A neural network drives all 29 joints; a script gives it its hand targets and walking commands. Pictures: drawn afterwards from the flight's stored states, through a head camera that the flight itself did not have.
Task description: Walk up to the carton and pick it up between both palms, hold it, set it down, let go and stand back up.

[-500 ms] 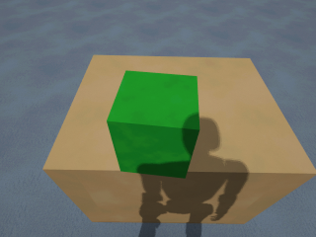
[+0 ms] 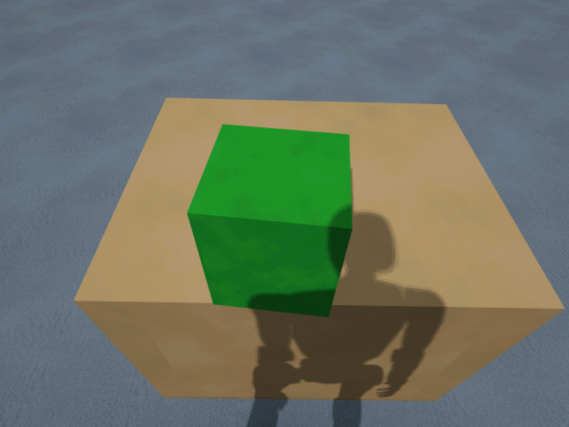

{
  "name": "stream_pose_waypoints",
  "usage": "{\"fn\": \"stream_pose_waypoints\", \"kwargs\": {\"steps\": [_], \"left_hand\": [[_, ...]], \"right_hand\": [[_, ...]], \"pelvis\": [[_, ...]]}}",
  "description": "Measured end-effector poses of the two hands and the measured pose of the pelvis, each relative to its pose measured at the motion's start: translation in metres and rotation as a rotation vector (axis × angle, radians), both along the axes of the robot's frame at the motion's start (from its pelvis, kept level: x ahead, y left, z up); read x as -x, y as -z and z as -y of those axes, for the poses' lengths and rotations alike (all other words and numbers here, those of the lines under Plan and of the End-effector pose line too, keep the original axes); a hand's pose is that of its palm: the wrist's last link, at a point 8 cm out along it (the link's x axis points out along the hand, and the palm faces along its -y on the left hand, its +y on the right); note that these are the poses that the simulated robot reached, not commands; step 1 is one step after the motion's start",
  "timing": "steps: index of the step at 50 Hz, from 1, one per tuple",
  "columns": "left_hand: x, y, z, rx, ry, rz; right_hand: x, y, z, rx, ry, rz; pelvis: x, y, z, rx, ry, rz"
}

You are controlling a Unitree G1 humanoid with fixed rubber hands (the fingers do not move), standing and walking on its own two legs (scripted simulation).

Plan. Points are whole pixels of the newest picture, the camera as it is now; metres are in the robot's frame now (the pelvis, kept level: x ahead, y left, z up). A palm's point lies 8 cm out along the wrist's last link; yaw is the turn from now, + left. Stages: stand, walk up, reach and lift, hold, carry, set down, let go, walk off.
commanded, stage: stand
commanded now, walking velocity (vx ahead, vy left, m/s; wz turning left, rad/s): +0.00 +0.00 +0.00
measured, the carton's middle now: (277, 224) +0.43 +0.02 +0.02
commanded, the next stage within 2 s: reach and lift in 0.04 s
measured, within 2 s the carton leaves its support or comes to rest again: neither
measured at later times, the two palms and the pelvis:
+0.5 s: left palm out of the picture +0.12 +0.21 -0.10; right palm out of the picture +0.12 -0.19 -0.10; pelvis -0.03 +0.01 -0.01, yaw -4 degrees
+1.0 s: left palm out of the picture +0.14 +0.22 -0.07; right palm out of the picture +0.11 -0.20 -0.07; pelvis -0.02 +0.00 +0.00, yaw -4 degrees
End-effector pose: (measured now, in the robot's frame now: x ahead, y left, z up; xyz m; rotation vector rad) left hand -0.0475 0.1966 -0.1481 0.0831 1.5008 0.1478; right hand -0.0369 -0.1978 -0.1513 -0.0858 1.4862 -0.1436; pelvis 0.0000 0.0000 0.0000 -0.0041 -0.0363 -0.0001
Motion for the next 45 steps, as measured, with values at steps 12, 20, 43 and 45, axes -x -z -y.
{"fn": "stream_pose_waypoints", "kwargs": {"steps": [12, 20, 43, 45], "left_hand": [[-0.196, -0.008, -0.040, -0.008, 0.019, 0.136], [-0.210, -0.070, -0.004, 0.056, 0.144, 0.226], [-0.195, -0.073, -0.028, 0.040, 0.099, 0.409], [-0.193, -0.074, -0.026, 0.046, 0.096, 0.424]], "right_hand": [[-0.184, -0.010, 0.028, -0.015, -0.006, 0.275], [-0.192, -0.057, -0.008, -0.070, -0.007, 0.397], [-0.160, -0.073, -0.002, -0.018, 0.006, 0.556], [-0.158, -0.077, -0.002, -0.013, 0.012, 0.568]], "pelvis": [[0.042, 0.043, -0.002, -0.013, 0.013, -0.115], [0.035, 0.013, -0.005, 0.003, 0.055, -0.012], [0.024, -0.001, -0.005, -0.004, 0.068, -0.072], [0.023, -0.003, -0.005, -0.004, 0.069, -0.062]]}}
